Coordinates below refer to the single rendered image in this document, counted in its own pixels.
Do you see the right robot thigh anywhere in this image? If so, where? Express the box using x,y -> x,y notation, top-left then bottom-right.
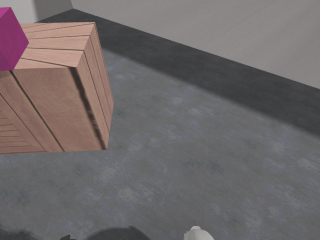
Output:
183,229 -> 214,240

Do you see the pedestal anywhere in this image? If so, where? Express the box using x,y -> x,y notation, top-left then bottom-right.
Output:
0,22 -> 114,155

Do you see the carton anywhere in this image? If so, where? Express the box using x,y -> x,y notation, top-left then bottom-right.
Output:
0,7 -> 29,71

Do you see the right robot shin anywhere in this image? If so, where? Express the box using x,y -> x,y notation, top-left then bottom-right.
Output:
190,226 -> 201,230

